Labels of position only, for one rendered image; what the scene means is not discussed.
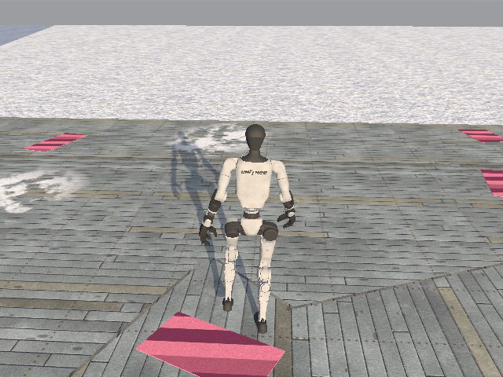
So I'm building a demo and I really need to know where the robot right hand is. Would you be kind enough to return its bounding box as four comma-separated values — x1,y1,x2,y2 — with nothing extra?
277,212,296,228

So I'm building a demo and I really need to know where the right robot upper arm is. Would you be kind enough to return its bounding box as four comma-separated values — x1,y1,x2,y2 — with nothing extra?
270,159,292,203

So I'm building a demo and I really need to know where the left robot upper arm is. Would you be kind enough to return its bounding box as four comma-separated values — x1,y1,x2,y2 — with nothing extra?
215,158,238,202

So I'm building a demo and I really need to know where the left robot forearm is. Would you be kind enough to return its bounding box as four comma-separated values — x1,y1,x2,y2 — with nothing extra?
202,189,221,227

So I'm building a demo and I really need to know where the robot left hand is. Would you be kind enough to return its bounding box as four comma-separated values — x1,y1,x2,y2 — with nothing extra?
199,224,217,246

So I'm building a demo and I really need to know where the left robot foot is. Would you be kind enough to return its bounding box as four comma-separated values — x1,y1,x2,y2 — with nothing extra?
222,297,233,312

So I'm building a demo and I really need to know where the right robot forearm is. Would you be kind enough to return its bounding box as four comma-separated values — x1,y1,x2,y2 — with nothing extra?
283,190,296,217

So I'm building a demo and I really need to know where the left robot thigh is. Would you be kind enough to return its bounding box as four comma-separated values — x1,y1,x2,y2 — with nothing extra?
225,218,240,262

